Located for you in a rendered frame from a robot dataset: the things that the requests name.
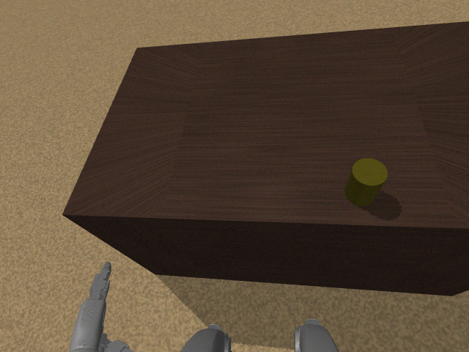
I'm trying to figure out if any left robot hand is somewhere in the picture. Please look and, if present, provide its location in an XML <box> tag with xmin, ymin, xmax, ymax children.
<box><xmin>69</xmin><ymin>262</ymin><xmax>135</xmax><ymax>352</ymax></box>

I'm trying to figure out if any can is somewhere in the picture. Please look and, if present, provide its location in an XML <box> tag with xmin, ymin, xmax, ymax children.
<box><xmin>344</xmin><ymin>158</ymin><xmax>388</xmax><ymax>206</ymax></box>

